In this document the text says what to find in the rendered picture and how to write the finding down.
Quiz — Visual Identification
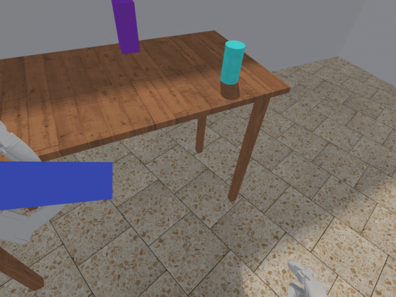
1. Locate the sponge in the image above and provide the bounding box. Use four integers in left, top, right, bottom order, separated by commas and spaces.
0, 161, 113, 210

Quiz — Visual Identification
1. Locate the robot right hand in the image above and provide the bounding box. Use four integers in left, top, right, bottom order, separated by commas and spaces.
284, 260, 328, 297

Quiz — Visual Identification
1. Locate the table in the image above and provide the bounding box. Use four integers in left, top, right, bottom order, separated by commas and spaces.
0, 30, 291, 291

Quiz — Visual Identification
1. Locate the robot left hand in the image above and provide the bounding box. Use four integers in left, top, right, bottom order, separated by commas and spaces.
0, 121, 66, 244

